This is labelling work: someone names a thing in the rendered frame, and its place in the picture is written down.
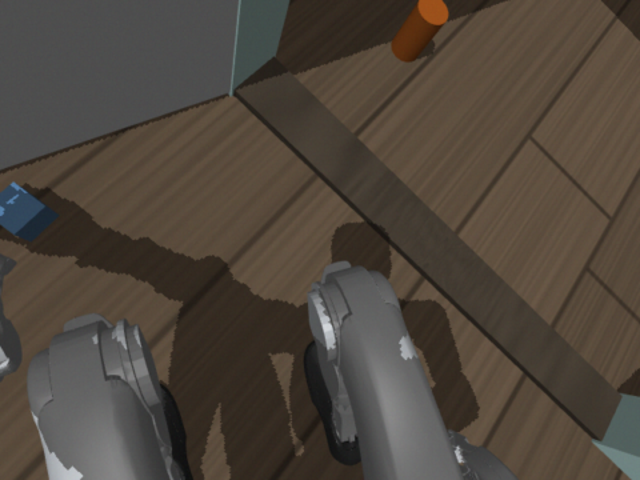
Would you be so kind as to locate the left robot foot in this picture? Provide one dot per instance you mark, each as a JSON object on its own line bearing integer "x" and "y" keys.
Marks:
{"x": 177, "y": 433}

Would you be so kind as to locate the left robot hand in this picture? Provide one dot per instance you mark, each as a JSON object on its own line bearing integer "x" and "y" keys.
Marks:
{"x": 10, "y": 264}

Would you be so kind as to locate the left robot arm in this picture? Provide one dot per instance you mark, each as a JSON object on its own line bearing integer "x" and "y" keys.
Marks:
{"x": 10, "y": 345}

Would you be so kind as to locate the right robot foot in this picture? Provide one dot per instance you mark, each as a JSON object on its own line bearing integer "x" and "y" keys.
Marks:
{"x": 347, "y": 453}

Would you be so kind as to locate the right robot hand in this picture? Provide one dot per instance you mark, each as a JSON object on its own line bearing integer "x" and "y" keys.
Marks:
{"x": 479, "y": 462}

